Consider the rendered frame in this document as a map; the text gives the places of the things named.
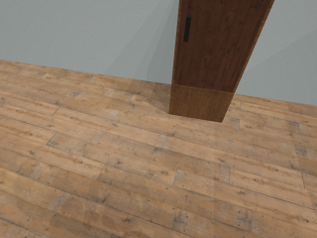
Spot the handle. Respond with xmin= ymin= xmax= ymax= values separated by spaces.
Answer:
xmin=183 ymin=13 xmax=192 ymax=42

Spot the cupboard door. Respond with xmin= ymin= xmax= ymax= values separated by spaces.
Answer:
xmin=174 ymin=0 xmax=271 ymax=92

